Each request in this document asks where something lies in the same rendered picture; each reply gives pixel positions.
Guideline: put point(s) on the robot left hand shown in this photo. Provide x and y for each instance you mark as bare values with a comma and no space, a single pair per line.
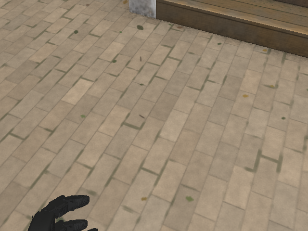
45,220

